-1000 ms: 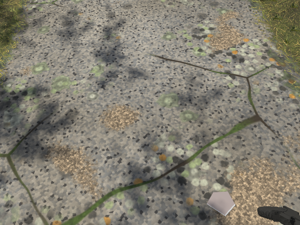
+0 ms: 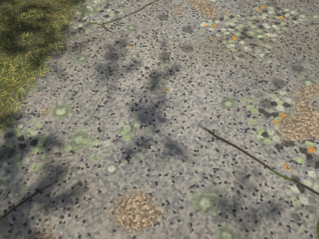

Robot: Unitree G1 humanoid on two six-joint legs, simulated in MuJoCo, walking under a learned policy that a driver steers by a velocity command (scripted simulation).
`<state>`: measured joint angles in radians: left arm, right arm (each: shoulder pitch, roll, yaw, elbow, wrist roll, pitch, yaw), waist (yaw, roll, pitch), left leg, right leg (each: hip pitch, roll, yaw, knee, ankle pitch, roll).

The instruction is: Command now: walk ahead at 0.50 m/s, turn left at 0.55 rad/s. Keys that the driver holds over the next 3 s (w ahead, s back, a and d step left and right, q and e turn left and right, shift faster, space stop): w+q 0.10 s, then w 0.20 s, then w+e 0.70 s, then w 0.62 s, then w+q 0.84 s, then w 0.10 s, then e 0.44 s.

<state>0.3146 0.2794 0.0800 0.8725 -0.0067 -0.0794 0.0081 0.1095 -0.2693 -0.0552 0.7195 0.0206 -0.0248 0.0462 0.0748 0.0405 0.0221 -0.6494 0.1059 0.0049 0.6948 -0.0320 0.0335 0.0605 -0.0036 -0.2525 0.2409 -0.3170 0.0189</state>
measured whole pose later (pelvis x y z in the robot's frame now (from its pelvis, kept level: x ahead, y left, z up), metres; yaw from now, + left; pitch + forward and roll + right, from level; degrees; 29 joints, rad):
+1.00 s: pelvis +0.57 +0.01 +0.01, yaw -10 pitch +3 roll +0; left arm 0.32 0.28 0.06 0.75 -0.02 -0.05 0.01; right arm 0.07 -0.28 -0.05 0.68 -0.01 -0.09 0.00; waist 0.07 0.03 0.02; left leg -0.65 0.07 -0.11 0.62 0.02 -0.07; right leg -0.15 0.12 0.14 0.36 -0.24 -0.09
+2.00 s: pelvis +1.08 -0.13 +0.01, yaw -8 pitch +1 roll -2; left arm 0.34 0.27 0.06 0.84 0.01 -0.09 0.00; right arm 0.17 -0.29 -0.06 0.76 0.02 -0.04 0.02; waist 0.06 0.05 0.01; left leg -0.70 0.10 -0.07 0.78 0.04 0.00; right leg 0.02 0.05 -0.18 0.21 -0.25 -0.05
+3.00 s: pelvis +1.55 -0.13 +0.00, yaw +4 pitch +2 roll +1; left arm 0.22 0.30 0.07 0.75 -0.01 0.01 0.01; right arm 0.12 -0.28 -0.05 0.67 0.00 0.01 -0.04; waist 0.05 0.00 0.05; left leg -0.48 -0.01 -0.12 0.75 -0.33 -0.08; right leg -0.34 0.09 0.13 0.44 -0.13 -0.04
